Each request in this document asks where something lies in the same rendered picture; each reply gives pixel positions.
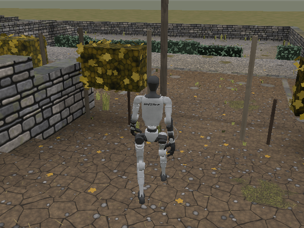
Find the robot right hand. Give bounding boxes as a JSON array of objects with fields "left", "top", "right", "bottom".
[{"left": 164, "top": 143, "right": 175, "bottom": 157}]

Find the robot right forearm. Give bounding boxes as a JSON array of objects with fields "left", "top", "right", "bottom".
[{"left": 166, "top": 117, "right": 175, "bottom": 143}]

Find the robot right upper arm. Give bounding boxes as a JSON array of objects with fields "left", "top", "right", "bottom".
[{"left": 162, "top": 96, "right": 172, "bottom": 124}]

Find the humanoid robot torso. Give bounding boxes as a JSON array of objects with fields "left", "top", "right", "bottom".
[{"left": 142, "top": 94, "right": 164, "bottom": 143}]

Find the robot left forearm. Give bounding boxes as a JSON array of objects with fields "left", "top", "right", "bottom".
[{"left": 130, "top": 114, "right": 137, "bottom": 130}]

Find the robot left hand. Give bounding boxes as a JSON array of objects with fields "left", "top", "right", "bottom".
[{"left": 130, "top": 128, "right": 142, "bottom": 136}]

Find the robot left upper arm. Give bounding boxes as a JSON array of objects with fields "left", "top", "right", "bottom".
[{"left": 131, "top": 95, "right": 143, "bottom": 121}]

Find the robot right foot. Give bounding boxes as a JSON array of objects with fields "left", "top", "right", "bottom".
[{"left": 161, "top": 174, "right": 167, "bottom": 181}]

